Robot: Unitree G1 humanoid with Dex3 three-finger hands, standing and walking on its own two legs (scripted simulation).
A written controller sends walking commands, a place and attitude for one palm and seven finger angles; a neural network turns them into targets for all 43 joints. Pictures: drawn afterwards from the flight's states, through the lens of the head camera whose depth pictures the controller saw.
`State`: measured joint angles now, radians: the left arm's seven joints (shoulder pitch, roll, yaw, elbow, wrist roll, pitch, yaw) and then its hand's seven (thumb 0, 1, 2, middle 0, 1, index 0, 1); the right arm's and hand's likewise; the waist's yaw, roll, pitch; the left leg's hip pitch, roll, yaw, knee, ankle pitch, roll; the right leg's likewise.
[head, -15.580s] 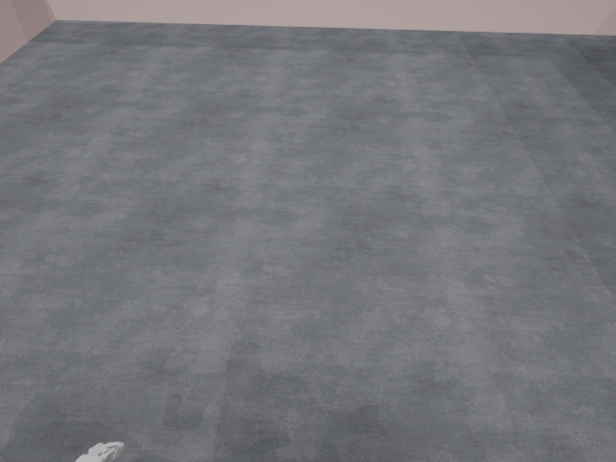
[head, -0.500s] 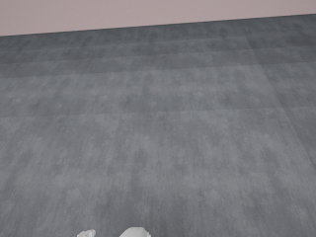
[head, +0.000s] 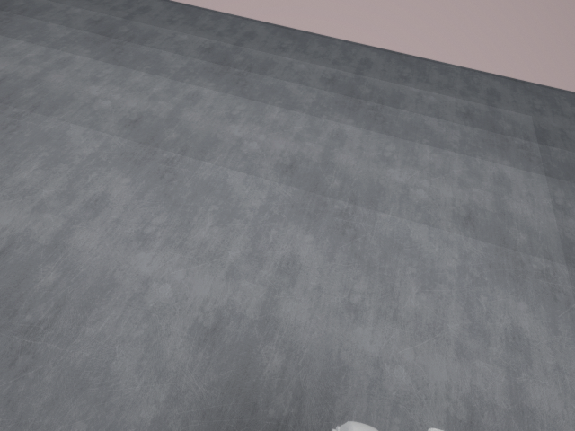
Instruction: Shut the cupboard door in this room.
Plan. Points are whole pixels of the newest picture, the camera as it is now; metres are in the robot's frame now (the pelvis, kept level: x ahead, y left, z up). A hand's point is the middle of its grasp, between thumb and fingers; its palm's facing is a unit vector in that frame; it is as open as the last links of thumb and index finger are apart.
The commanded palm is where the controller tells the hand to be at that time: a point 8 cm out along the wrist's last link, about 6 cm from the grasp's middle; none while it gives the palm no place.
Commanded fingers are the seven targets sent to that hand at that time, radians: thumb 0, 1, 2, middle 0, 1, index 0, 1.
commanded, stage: turn or walk to find it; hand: left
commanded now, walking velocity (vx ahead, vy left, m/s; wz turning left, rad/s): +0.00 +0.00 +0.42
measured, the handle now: out of the picture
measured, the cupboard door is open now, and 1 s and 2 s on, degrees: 82 82 82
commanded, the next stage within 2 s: none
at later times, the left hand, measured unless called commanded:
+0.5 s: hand out of the picture +0.06 +0.16 -0.14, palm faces +0.20 -0.94 -0.28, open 7.4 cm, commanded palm none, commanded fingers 0.00 0.90 0.90 -0.20 -0.30 -0.20 -0.30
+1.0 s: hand out of the picture -0.11 +0.20 -0.18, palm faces +0.46 -0.85 -0.25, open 7.4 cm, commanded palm none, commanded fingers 0.00 0.90 0.90 -0.20 -0.30 -0.20 -0.30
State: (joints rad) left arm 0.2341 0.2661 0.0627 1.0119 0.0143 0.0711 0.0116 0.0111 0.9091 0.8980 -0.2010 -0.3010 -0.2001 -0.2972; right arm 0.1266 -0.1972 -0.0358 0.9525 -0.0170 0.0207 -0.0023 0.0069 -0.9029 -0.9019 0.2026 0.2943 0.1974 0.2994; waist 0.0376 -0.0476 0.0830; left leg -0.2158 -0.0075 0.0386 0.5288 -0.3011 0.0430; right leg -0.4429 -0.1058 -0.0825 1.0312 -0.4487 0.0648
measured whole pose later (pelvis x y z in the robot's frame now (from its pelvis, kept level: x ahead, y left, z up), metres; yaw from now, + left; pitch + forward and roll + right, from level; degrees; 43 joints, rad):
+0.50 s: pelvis -0.01 -0.05 +0.00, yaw +12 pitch +0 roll +2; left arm 0.15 0.16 0.02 0.92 0.01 0.00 0.02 0.01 0.91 0.90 -0.20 -0.30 -0.20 -0.30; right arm 0.24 -0.24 -0.09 1.00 -0.02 0.07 0.00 0.01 -0.90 -0.90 0.20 0.29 0.20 0.30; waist -0.03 0.05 0.07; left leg -0.46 -0.05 -0.06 1.04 -0.45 -0.03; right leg -0.22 -0.05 -0.10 0.53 -0.31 -0.03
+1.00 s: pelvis -0.04 -0.01 +0.00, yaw +24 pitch -1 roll -1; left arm 0.24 0.27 0.06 1.01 0.01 0.07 0.01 0.01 0.91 0.90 -0.20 -0.30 -0.20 -0.30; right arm 0.10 -0.21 -0.04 0.94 -0.02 0.02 0.00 0.01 -0.90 -0.90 0.20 0.29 0.20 0.30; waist 0.04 -0.04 0.09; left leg -0.23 0.00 0.03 0.53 -0.29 0.03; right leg -0.42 -0.11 -0.07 1.04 -0.48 0.07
